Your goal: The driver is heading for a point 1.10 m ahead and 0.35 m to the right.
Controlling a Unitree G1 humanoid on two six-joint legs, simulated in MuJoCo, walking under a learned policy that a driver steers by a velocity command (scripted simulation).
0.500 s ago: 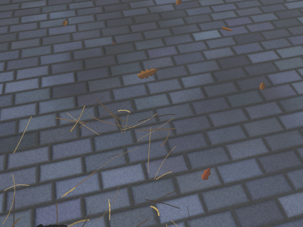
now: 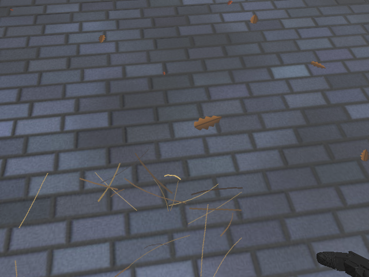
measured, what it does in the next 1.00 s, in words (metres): walks ahead, turning right: right foot, then left foot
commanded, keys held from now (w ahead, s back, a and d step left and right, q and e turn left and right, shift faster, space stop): w+e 0.74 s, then w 0.26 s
